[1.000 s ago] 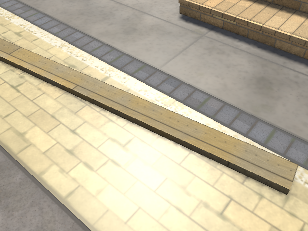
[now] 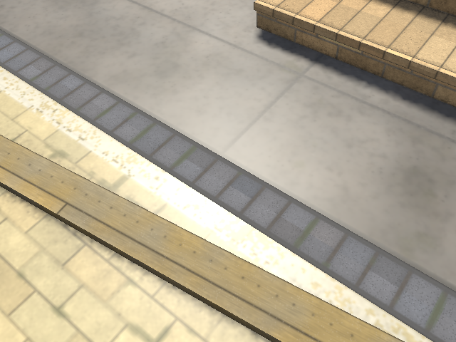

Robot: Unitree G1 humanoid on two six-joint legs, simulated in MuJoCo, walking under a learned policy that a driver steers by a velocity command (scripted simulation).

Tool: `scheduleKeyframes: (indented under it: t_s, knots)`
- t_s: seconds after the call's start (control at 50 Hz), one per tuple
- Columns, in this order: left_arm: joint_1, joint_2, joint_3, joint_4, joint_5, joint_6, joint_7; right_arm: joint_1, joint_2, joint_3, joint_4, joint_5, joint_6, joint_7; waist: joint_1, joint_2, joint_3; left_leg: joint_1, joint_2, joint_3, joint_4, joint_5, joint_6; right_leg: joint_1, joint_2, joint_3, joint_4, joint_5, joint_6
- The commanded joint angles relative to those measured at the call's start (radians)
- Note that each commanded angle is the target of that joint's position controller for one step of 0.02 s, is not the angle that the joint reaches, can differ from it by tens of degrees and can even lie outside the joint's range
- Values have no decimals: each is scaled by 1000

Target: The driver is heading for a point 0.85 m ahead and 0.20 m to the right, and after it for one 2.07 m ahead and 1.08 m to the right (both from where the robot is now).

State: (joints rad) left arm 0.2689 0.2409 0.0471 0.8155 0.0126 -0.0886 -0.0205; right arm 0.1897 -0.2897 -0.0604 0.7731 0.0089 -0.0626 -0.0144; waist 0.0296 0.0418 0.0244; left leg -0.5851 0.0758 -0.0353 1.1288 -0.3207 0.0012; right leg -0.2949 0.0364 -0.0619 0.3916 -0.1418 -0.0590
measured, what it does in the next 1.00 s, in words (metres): steps on the spot: left foot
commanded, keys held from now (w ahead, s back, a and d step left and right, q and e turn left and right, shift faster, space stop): no key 0.58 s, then e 0.42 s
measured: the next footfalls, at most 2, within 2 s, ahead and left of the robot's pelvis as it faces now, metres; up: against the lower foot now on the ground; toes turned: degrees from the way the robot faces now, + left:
left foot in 0.24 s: +0.23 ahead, +0.14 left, +0.00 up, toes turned +0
left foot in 1.44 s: +0.19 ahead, +0.11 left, +0.00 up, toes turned -24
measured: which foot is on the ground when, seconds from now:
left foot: up 0.00-0.22, down 0.24-0.92, up 0.94-1.00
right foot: down 0.00-1.00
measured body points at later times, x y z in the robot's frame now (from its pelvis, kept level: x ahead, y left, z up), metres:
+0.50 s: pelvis +0.13 +0.04 -0.01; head +0.15 +0.05 +0.44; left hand +0.21 +0.30 -0.15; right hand +0.28 -0.19 -0.13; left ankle +0.19 +0.14 -0.74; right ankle +0.07 -0.09 -0.74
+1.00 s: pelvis +0.09 +0.00 -0.02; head +0.10 -0.03 +0.43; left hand +0.19 +0.28 -0.13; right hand +0.21 -0.30 -0.14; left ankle +0.17 +0.14 -0.70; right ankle +0.07 -0.08 -0.74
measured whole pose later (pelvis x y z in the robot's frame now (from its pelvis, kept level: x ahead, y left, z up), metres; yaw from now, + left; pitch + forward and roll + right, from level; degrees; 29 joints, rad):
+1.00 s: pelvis +0.09 +0.00 -0.02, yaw -12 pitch +0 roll +3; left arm 0.27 0.25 0.08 0.90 0.03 0.02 0.02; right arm 0.02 -0.29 -0.10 0.90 0.01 0.04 -0.07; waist 0.05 0.03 0.04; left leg -0.51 0.03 0.03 0.92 -0.45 -0.02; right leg -0.30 0.00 0.00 0.66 -0.36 -0.06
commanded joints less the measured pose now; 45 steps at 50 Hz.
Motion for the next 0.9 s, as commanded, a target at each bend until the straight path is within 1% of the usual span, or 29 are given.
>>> scheduleKeyframes:
  t_s: [0.02,0.06,0.08,0.16,0.2,0.22,0.24,0.26,0.28,0.3,0.32,0.36,0.38,0.4,0.42,0.48,0.52,0.6,0.64,0.68,0.72,0.74,0.78,0.8,0.82,0.84,0.86,0.88,0.9]
  knots:
    - [-68,136,32,-53,-2,-18,15,66,-9,0,-40,-12,10,-9,-67,-103,-97,23,26,-10,-168,93,-25,78,-251,144,-145,675,-178]
    - [-67,148,36,-42,-6,-6,24,16,5,7,-42,-12,11,-5,-50,-118,-110,87,9,10,-318,213,-25,70,-219,81,-142,664,-153]
    - [-54,152,37,-32,-8,-1,26,-9,0,6,-43,-10,12,-2,-36,-125,-116,108,-3,15,-374,266,-25,81,-214,72,-141,642,-147]
    - [-27,150,36,9,-17,17,29,-84,-29,-4,-57,-12,18,3,-7,-137,-111,143,-23,4,-512,304,-6,151,-243,101,-96,532,-136]
    - [-54,146,35,19,-26,25,32,-76,-39,-11,-55,-20,12,7,-29,-133,-109,197,-37,15,-608,310,24,160,-242,115,-28,456,-111]
    - [-54,133,31,25,-30,27,34,-44,-48,-18,-39,-26,9,7,-45,-117,-119,273,-52,25,-690,383,43,153,-211,113,23,382,-82]
    - [-11,107,24,34,-16,24,34,-11,-94,-31,-27,-33,7,0,-37,-62,-145,387,2,-29,-711,655,68,119,-155,93,91,279,-34]
    - [81,67,14,45,9,14,31,-10,-144,-39,-35,-42,11,-7,25,56,-209,573,126,-140,-643,922,142,-8,-78,57,180,18,21]
    - [128,26,-2,70,7,17,34,-9,-70,-21,-27,-38,26,-10,22,153,-258,633,211,-234,-648,884,246,-81,-51,53,249,-241,66]
    - [80,51,2,65,-1,34,39,-12,-9,-5,-20,-25,37,-6,1,142,-249,587,212,-275,-688,702,266,-86,-61,71,261,-327,85]
    - [37,65,6,55,-8,55,44,-39,-6,-1,-16,-25,44,-2,5,125,-218,523,190,-281,-723,509,245,-77,-71,78,237,-312,88]
    - [10,74,8,61,1,92,54,-137,-31,-5,-31,-26,50,2,33,101,-149,343,125,-222,-773,178,167,30,-81,79,123,-187,77]
    - [4,83,8,64,8,102,54,-169,-32,-6,-34,-23,52,0,37,97,-113,277,85,-177,-787,39,124,63,-84,78,80,-151,66]
    - [5,97,13,76,9,103,54,-177,-25,-5,-33,-19,51,-1,25,58,-58,264,40,-124,-786,-12,93,36,-80,66,76,-177,59]
    - [-2,95,14,87,5,97,55,-160,-24,-5,-19,-21,47,-3,16,30,-44,284,21,-107,-761,42,78,31,-78,62,71,-169,54]
    - [-6,86,15,115,0,75,57,-113,-28,-10,22,-10,33,-11,-1,-18,-98,408,10,-76,-666,386,96,41,-90,74,48,-79,65]
    - [-8,78,14,133,-6,69,56,-98,-22,-12,44,-9,34,-12,-8,-37,-123,465,7,-63,-629,519,112,44,-89,74,46,-38,72]
    - [-18,66,14,160,-10,81,58,-117,-16,-16,72,-10,48,-14,-9,-40,-93,476,1,-47,-632,482,114,33,-85,73,40,-49,70]
    - [-60,94,20,137,-17,86,62,-127,-57,-32,72,-9,57,-27,-20,-37,-76,486,9,-42,-634,450,116,-5,-78,82,70,-19,59]
    - [-74,103,26,118,-23,91,68,-111,-83,-45,79,-10,66,-43,-25,-16,-89,497,39,-54,-649,427,134,-30,-69,89,125,-1,52]
    - [-69,95,28,103,-24,98,73,-82,-95,-53,87,-10,76,-56,-29,25,-109,512,99,-97,-686,391,167,-67,-54,81,205,-35,55]
    - [-63,91,30,96,-24,102,74,-69,-100,-55,90,-12,80,-61,-29,55,-119,515,143,-130,-715,368,189,-86,-47,69,256,-89,58]
    - [-37,85,36,89,-21,116,71,-98,-108,-56,77,-17,82,-71,-23,130,-137,462,249,-207,-779,319,247,-88,-44,43,438,-348,61]
    - [-39,91,41,81,-21,125,67,-112,-111,-55,68,-24,77,-74,-31,129,-129,419,289,-224,-810,302,271,-98,-64,57,551,-444,60]
    - [-42,88,42,71,-25,133,64,-136,-121,-55,63,-27,71,-74,-24,110,-112,381,302,-212,-836,261,271,-107,-92,74,591,-488,57]
    - [-21,83,43,68,-27,140,61,-192,-134,-57,55,-18,66,-74,6,94,-96,320,281,-165,-850,199,239,-65,-121,91,546,-460,49]
    - [26,83,45,80,-23,144,57,-262,-143,-59,45,-5,64,-72,46,86,-90,240,236,-90,-849,174,195,33,-121,76,448,-372,35]
    - [81,82,50,101,-17,145,50,-297,-140,-60,47,12,70,-68,79,78,-86,199,192,-13,-815,140,153,113,-94,33,320,-230,18]
    - [114,88,58,118,-7,146,41,-292,-118,-57,60,24,79,-62,88,44,-73,171,151,57,-735,81,111,158,-51,2,212,-146,-4]
Velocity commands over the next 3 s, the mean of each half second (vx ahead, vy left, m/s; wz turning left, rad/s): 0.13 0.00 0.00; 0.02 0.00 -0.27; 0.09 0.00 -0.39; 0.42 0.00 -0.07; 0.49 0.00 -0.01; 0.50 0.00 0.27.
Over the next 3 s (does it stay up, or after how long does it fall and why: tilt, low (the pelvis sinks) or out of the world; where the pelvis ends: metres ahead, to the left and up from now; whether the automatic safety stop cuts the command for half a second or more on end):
stays up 0.78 -0.37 0.00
